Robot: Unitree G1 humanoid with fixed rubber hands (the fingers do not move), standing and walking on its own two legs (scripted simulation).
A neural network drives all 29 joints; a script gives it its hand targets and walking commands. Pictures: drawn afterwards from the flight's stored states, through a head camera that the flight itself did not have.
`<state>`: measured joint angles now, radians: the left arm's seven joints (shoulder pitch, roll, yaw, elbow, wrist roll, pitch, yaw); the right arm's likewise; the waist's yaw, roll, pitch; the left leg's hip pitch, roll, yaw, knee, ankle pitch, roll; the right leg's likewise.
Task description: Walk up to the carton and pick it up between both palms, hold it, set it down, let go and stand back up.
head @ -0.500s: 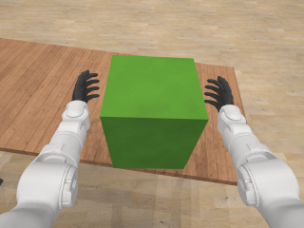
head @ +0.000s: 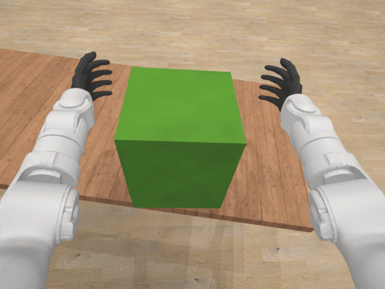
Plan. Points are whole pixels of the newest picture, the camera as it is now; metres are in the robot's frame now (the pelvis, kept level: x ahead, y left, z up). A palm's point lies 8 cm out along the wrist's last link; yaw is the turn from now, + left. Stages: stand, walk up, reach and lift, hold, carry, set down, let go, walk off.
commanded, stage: set down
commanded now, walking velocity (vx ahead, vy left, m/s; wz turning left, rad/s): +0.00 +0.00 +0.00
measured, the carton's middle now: (179, 143) +0.44 +0.04 +0.06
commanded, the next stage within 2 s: none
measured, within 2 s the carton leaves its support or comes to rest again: neither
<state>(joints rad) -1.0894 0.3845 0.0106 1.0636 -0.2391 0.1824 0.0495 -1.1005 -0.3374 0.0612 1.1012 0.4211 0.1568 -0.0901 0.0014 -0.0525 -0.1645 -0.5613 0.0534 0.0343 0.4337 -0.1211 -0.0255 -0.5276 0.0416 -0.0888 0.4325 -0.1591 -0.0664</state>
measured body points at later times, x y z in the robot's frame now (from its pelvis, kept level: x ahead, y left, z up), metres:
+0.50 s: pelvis +0.01 +0.01 +0.01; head +0.03 +0.03 +0.46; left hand +0.46 +0.25 +0.22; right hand +0.47 -0.18 +0.21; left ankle +0.04 +0.14 -0.74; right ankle +0.02 -0.08 -0.74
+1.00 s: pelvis +0.00 +0.02 +0.01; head +0.00 +0.03 +0.46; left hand +0.40 +0.23 +0.16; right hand +0.40 -0.18 +0.15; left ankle +0.04 +0.14 -0.74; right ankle +0.02 -0.08 -0.74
